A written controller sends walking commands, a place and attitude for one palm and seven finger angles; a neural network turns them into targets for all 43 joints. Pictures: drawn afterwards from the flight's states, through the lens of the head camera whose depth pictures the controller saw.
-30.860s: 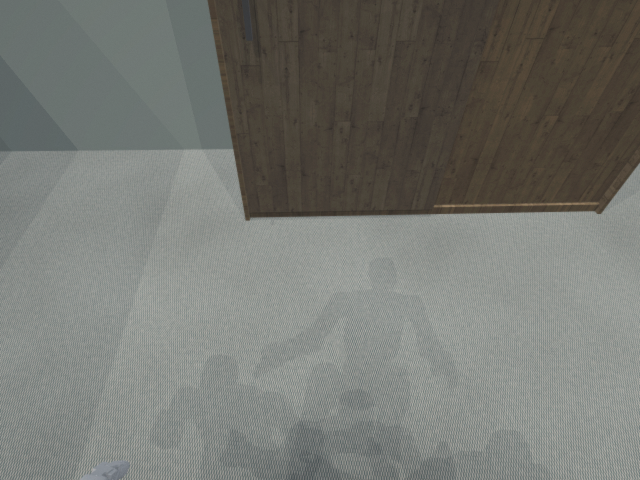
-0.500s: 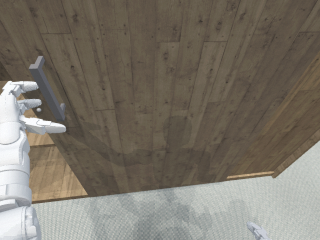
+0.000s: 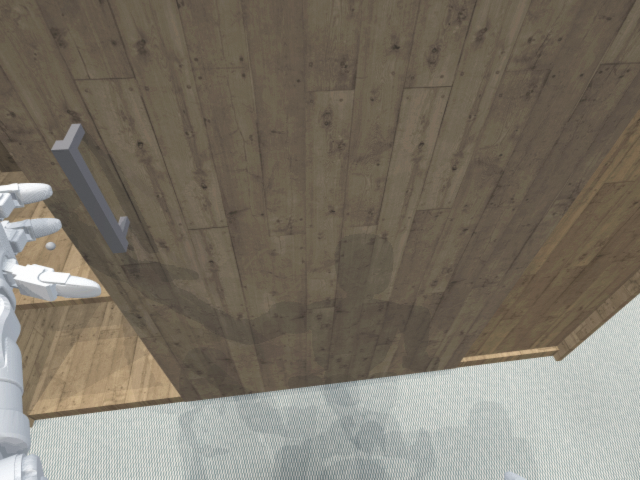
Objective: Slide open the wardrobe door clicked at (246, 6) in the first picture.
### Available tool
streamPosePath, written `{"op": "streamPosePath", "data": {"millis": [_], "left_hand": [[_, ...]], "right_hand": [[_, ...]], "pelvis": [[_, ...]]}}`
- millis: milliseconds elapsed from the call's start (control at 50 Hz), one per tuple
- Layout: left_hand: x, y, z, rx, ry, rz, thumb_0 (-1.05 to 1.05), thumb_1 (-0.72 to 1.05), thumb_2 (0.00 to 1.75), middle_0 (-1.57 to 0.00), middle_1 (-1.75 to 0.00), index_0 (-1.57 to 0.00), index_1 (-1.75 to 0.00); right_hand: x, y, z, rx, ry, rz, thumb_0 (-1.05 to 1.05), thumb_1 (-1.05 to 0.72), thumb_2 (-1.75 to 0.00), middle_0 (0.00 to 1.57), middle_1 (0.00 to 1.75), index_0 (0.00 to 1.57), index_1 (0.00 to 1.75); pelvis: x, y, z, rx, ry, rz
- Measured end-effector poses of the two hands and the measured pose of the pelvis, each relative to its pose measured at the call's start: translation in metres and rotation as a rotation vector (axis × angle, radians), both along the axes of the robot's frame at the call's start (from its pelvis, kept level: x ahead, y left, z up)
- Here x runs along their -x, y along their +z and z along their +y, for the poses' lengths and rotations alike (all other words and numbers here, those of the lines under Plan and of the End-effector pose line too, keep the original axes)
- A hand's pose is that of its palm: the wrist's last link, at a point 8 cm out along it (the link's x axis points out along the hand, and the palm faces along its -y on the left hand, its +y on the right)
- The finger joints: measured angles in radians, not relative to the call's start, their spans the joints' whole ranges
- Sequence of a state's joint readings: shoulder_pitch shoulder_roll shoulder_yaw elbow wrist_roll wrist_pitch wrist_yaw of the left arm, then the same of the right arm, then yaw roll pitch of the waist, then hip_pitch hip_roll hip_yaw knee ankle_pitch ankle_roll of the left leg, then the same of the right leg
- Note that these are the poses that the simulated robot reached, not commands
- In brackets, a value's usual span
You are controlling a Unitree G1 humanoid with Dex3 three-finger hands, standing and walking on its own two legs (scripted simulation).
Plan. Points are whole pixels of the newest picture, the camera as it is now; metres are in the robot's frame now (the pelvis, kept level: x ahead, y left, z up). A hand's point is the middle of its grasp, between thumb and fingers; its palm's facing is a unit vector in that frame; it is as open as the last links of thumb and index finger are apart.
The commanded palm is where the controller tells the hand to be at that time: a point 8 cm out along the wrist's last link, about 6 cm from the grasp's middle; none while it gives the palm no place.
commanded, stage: slip the hand off the handle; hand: left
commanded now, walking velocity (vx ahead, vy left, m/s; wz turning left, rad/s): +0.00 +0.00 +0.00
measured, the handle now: (99, 193) +0.43 +0.31 +0.13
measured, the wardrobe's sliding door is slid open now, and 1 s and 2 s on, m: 0.44 0.44 0.44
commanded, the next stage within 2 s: draw the hand back to the body in 0.48 s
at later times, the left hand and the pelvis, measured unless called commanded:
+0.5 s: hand (2, 321) +0.25 +0.35 +0.11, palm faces +0.45 -0.86 -0.22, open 14.7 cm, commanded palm +0.21 +0.38 +0.13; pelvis -0.02 +0.00 +0.00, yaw +2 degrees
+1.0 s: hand (0, 342) +0.21 +0.31 +0.14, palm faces +0.22 -0.98 -0.02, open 14.7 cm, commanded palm +0.17 +0.35 +0.15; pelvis -0.01 +0.00 +0.01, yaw +1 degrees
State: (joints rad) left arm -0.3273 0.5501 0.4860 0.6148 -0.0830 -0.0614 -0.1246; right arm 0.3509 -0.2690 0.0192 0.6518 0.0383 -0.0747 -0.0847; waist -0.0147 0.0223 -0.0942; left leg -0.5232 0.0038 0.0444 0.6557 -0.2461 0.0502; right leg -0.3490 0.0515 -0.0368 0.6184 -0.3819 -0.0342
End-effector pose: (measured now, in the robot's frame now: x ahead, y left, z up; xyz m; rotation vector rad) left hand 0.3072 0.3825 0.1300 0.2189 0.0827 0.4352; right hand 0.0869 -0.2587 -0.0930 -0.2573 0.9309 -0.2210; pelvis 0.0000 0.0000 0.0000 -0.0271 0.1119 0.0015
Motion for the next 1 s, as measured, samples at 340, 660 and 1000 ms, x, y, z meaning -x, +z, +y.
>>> {"op": "streamPosePath", "data": {"millis": [340,660,1000], "left_hand": [[0.079,-0.002,0.007,0.001,0.048,-0.025,-0.01,-0.55,0.20,-0.26,-1.15,-0.25,-1.15],[0.102,-0.004,-0.009,0.080,-0.005,-0.081,-0.01,-0.55,0.20,-0.25,-1.15,-0.25,-1.15],[0.126,0.014,-0.027,0.179,-0.221,-0.124,-0.01,-0.55,0.20,-0.25,-1.15,-0.25,-1.15]], "right_hand": [[-0.055,0.019,0.018,0.007,0.115,-0.196,0.01,-0.90,-0.90,0.21,0.30,0.20,0.30],[-0.065,0.023,0.034,-0.013,0.177,-0.263,0.01,-0.90,-0.90,0.21,0.30,0.21,0.30],[-0.066,0.046,0.028,-0.034,0.156,-0.403,0.01,-0.90,-0.90,0.21,0.30,0.20,0.30]], "pelvis": [[0.013,0.000,-0.002,0.004,0.033,-0.048],[0.020,0.002,-0.004,0.004,0.053,-0.080],[0.015,0.006,0.000,-0.001,0.023,-0.114]]}}
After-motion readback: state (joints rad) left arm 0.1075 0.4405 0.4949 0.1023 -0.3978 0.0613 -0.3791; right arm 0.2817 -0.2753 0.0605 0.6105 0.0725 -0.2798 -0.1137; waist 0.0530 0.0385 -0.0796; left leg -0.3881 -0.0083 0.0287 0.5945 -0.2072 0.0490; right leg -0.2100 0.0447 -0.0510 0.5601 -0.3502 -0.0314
